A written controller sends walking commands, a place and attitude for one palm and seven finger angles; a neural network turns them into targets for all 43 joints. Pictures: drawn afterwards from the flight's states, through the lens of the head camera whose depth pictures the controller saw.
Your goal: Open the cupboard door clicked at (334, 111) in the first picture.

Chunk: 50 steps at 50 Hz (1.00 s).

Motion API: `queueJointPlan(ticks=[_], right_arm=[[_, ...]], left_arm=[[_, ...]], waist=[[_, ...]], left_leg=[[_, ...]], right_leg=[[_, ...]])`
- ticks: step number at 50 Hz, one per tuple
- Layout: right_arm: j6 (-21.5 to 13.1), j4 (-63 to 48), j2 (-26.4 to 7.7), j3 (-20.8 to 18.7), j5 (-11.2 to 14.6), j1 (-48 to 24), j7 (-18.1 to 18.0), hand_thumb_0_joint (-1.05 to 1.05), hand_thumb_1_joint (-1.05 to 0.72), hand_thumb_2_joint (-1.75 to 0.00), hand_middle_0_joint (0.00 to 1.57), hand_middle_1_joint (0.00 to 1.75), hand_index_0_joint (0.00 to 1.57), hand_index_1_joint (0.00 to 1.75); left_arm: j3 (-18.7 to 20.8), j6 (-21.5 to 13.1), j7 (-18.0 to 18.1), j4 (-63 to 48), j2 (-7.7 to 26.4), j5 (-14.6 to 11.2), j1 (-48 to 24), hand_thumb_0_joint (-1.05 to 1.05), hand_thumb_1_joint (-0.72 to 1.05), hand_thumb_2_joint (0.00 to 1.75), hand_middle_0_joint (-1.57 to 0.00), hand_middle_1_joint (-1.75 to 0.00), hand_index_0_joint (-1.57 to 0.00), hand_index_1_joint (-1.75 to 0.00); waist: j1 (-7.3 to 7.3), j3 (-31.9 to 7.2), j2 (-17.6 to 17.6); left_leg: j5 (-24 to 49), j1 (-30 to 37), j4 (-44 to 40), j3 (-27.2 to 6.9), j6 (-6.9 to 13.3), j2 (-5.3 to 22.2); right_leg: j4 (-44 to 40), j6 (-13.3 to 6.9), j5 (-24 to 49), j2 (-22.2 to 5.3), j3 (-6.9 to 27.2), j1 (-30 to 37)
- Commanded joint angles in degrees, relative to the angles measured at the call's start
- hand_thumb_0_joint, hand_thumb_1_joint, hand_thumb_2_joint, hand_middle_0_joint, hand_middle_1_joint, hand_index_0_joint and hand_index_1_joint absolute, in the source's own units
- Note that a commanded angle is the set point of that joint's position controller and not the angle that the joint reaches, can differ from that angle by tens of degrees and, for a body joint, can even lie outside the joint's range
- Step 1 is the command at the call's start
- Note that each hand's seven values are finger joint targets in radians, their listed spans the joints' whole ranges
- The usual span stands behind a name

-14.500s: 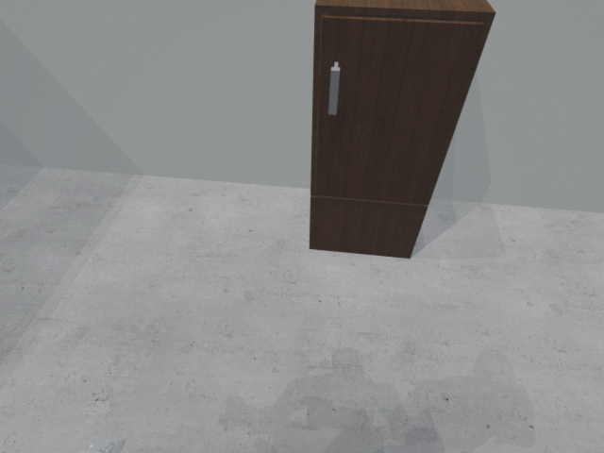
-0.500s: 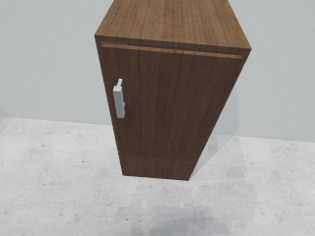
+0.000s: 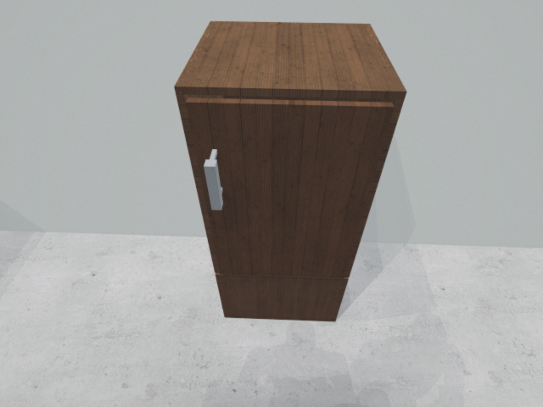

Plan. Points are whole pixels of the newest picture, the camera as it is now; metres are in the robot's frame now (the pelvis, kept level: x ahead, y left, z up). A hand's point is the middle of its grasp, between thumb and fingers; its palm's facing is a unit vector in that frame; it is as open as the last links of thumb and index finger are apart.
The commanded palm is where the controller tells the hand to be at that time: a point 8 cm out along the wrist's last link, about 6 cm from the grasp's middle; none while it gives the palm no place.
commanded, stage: come to a stop and stand still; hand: left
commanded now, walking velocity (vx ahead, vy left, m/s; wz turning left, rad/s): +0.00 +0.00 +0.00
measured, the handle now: (215, 179) +0.57 +0.15 +0.00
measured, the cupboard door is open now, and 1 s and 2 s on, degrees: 0 0 0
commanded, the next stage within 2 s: look again from close up in 0.32 s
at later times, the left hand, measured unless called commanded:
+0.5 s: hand out of the picture +0.02 +0.19 -0.17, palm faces +0.03 -0.97 -0.23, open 7.4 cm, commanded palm none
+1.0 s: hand out of the picture +0.06 +0.18 -0.16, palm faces +0.01 -0.97 -0.23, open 7.4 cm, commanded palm none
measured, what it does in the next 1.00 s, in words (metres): stands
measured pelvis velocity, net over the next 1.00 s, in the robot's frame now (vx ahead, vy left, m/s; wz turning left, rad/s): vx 0.04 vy -0.01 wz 0.01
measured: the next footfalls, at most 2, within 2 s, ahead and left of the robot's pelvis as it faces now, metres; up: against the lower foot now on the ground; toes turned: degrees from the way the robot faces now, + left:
none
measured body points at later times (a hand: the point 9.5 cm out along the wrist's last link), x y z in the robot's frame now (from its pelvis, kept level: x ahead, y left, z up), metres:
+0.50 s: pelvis +0.01 -0.01 +0.01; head +0.00 -0.01 +0.46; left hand +0.02 +0.24 -0.15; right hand +0.01 -0.26 -0.15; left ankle +0.04 +0.08 -0.73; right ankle +0.07 -0.12 -0.73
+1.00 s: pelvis +0.04 -0.01 +0.01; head +0.04 -0.01 +0.46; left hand +0.06 +0.23 -0.14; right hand +0.08 -0.25 -0.14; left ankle +0.04 +0.08 -0.73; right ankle +0.07 -0.12 -0.73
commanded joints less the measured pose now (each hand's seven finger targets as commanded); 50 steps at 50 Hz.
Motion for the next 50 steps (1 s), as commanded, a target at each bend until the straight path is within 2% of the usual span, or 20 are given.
queueJointPlan(ticks=[1,6,9,11,13,14,17,19,21,24,26,27,29,32,37,43,44,47,50], right_arm=[[-1.6,-3.3,-7.9,-1.7,-0.1,-2.6,-0.2,0.0,-0.9,-0.9,0.2,0.3,0.2,0.3],[-1.2,-0.8,-7.5,-1.6,0.0,-0.8,-0.1,0.0,-0.9,-0.9,0.2,0.3,0.2,0.3],[-1.2,0.6,-7.3,-1.7,0.1,0.1,-0.2,0.0,-0.9,-0.9,0.2,0.3,0.2,0.3],[-1.2,1.6,-6.9,-1.6,0.2,1.1,-0.3,0.0,-0.9,-0.9,0.2,0.3,0.2,0.3],[-1.3,2.4,-7.0,-1.7,0.2,1.4,-0.4,0.0,-0.9,-0.9,0.2,0.3,0.2,0.3],[-1.5,2.5,-7.4,-1.7,0.2,1.1,-0.4,0.0,-0.9,-0.9,0.2,0.3,0.2,0.3],[-1.7,2.6,-7.9,-1.4,0.1,-1.1,-0.5,0.0,-0.9,-0.9,0.2,0.3,0.2,0.3],[-1.8,2.8,-8.1,-1.4,0.1,-2.0,-0.4,0.0,-0.9,-0.9,0.2,0.3,0.2,0.3],[-1.9,3.3,-7.5,-1.1,0.1,-2.4,-0.5,0.0,-0.9,-0.9,0.2,0.3,0.2,0.3],[-2.1,3.8,-7.5,-0.8,0.2,-2.3,-0.5,0.0,-0.9,-0.9,0.2,0.3,0.2,0.3],[-2.3,3.9,-7.6,-0.8,0.3,-2.5,-0.5,0.0,-0.9,-0.9,0.2,0.3,0.2,0.3],[-2.3,4.0,-7.8,-0.8,0.4,-2.8,-0.4,0.0,-0.9,-0.9,0.2,0.3,0.2,0.3],[-2.3,4.2,-7.8,-0.7,0.5,-3.1,-0.4,0.0,-0.9,-0.9,0.2,0.3,0.2,0.3],[-2.4,4.5,-7.4,-0.4,0.6,-3.4,-0.5,0.0,-0.9,-0.9,0.2,0.3,0.2,0.3],[-2.6,5.1,-7.0,0.0,0.7,-4.1,-0.6,0.0,-0.9,-0.9,0.2,0.3,0.2,0.3],[-2.4,5.8,-6.7,0.3,0.8,-5.4,-0.6,0.0,-0.9,-0.9,0.2,0.3,0.2,0.3],[-2.4,5.8,-6.6,0.3,0.8,-5.5,-0.6,0.0,-0.9,-0.9,0.2,0.3,0.2,0.3],[-2.3,6.1,-6.5,0.4,0.8,-5.8,-0.7,0.0,-0.9,-0.9,0.2,0.3,0.2,0.3],[-2.3,6.2,-6.2,0.4,0.8,-5.9,-0.7,0.0,-0.9,-0.9,0.2,0.3,0.2,0.3]], left_arm=[[1.7,-1.7,0.6,-2.1,6.9,0.1,1.6,0.0,0.9,0.9,-0.2,-0.3,-0.2,-0.3],[1.7,-2.1,0.7,-0.3,7.4,0.1,2.1,0.0,0.9,0.9,-0.2,-0.3,-0.2,-0.3],[1.9,-2.4,0.7,0.8,8.2,0.0,1.8,0.0,0.9,0.9,-0.2,-0.3,-0.2,-0.3],[1.9,-2.5,0.7,1.3,8.4,-0.2,1.0,0.0,0.9,0.9,-0.2,-0.3,-0.2,-0.3],[2.1,-2.5,0.7,1.7,8.9,-0.2,0.4,0.0,0.9,0.9,-0.2,-0.3,-0.2,-0.3],[2.1,-2.5,0.6,1.9,8.7,-0.3,0.3,0.0,0.9,0.9,-0.2,-0.3,-0.2,-0.3],[1.9,-2.4,0.7,3.0,8.0,-0.1,1.4,0.0,0.9,0.9,-0.2,-0.3,-0.2,-0.3],[1.7,-2.4,0.6,3.8,7.8,0.0,2.3,0.0,0.9,0.9,-0.2,-0.3,-0.2,-0.3],[1.5,-2.4,0.7,4.4,7.0,0.1,3.0,0.0,0.9,0.9,-0.2,-0.3,-0.2,-0.3],[1.2,-2.6,0.7,4.8,6.9,-0.1,2.4,0.0,0.9,0.9,-0.2,-0.3,-0.2,-0.3],[1.2,-2.7,0.8,4.8,7.0,-0.1,2.0,0.0,0.9,0.9,-0.2,-0.3,-0.2,-0.3],[1.2,-2.7,0.8,4.9,7.1,-0.1,2.0,0.0,0.9,0.9,-0.2,-0.3,-0.2,-0.3],[0.9,-2.9,0.9,5.2,6.9,-0.2,1.8,0.0,0.9,0.9,-0.2,-0.3,-0.2,-0.3],[0.6,-3.0,1.0,5.4,6.5,-0.3,1.3,0.0,0.9,0.9,-0.2,-0.3,-0.2,-0.3],[0.3,-3.2,1.3,5.9,6.3,-0.5,0.9,0.0,0.9,0.9,-0.2,-0.3,-0.2,-0.3],[0.0,-3.2,1.4,6.5,6.2,-0.5,0.5,0.0,0.9,0.9,-0.2,-0.3,-0.2,-0.3],[0.0,-3.2,1.4,6.6,6.2,-0.5,0.5,0.0,0.9,0.9,-0.2,-0.3,-0.2,-0.3],[-0.1,-3.1,1.4,6.7,6.1,-0.5,0.3,0.0,0.9,0.9,-0.2,-0.3,-0.2,-0.3],[0.0,-3.1,1.4,6.9,6.0,-0.4,0.7,0.0,0.9,0.9,-0.2,-0.3,-0.2,-0.3]], waist=[[1.39,4.2,0.1],[0.33,4.9,-2.4],[-0.3,4.5,-4.8],[-1.01,3.7,-4.2],[-1.1,3.2,-3.6],[-0.89,2.9,-2.3],[0.53,5.2,0.4],[1.15,5.7,0.9],[1.54,6.0,0.9],[1.34,4.7,-0.4],[1.31,4.3,1.3],[1.44,4.1,0.6],[1.31,3.5,-0.5],[1.31,3.4,-0.9],[1.07,0.9,-0.9],[1.04,1.6,-1.0],[1.01,1.9,-2.0],[1.08,2.8,-0.6],[1.2,2.8,-1.0]], left_leg=[[-18.9,-8.2,-13.9,-12.6,0.1,8.6],[-16.9,-4.6,-10.9,-10.8,-0.3,7.1],[-12.7,-2.0,-6.8,-8.7,-0.6,5.4],[-10.2,0.9,-4.8,-7.7,-0.8,5.0],[-10.4,1.2,-5.0,-7.8,-0.8,5.1],[-10.8,0.5,-6.2,-8.6,-0.7,5.5],[-15.3,-4.8,-10.8,-11.3,-0.4,7.3],[-17.0,-6.9,-12.4,-12.1,-0.4,7.6],[-15.6,-7.2,-12.9,-12.1,-0.4,7.8],[-12.5,-5.5,-12.9,-11.8,-0.7,7.9],[-12.1,-5.0,-14.0,-12.4,-0.7,8.4],[-12.0,-5.0,-14.2,-12.5,-0.7,8.5],[-8.9,-3.5,-13.6,-11.9,-0.8,8.3],[-5.0,-2.2,-13.3,-11.4,-1.0,8.4],[3.9,2.4,-11.7,-9.9,-1.2,8.5],[5.3,3.7,-11.9,-9.3,-1.5,8.5],[4.7,3.8,-12.0,-9.2,-1.6,8.5],[4.3,3.5,-12.5,-9.1,-1.7,8.5],[4.2,4.1,-12.5,-9.0,-1.7,8.4]], right_leg=[[-6.8,-1.4,-10.2,-3.2,5.9,2.8],[-11.3,-1.8,-17.3,-4.7,8.8,-2.3],[-14.3,-2.6,-20.1,-6.2,11.2,-4.4],[-15.2,-2.9,-20.7,-6.9,11.4,-6.1],[-15.1,-2.8,-20.4,-6.7,10.8,-5.8],[-14.3,-2.7,-19.6,-6.4,10.3,-4.9],[-12.2,-2.0,-17.0,-4.9,8.7,-1.6],[-11.6,-1.8,-15.9,-4.5,8.4,0.4],[-11.0,-1.7,-13.0,-4.5,7.8,1.7],[-11.0,-1.8,-10.4,-4.8,7.6,2.9],[-10.5,-1.7,-7.9,-4.7,7.0,3.6],[-10.4,-1.6,-7.1,-4.7,6.7,4.2],[-10.7,-1.7,-5.1,-5.1,6.8,4.7],[-10.6,-1.5,-1.8,-5.1,6.6,5.5],[-10.2,-1.5,4.0,-5.5,6.2,7.1],[-10.9,-1.3,5.1,-5.6,6.4,7.4],[-11.1,-1.2,4.6,-5.6,6.4,7.1],[-11.4,-1.1,4.2,-5.5,6.3,7.1],[-11.8,-1.2,4.2,-5.5,6.5,7.1]])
